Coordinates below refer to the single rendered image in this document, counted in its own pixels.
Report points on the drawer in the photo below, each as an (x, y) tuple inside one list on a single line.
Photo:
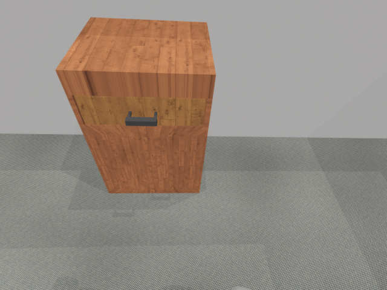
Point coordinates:
[(114, 110)]

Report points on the cabinet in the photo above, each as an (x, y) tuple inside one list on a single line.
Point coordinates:
[(143, 58)]

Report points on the handle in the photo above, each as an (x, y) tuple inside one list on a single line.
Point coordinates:
[(141, 121)]

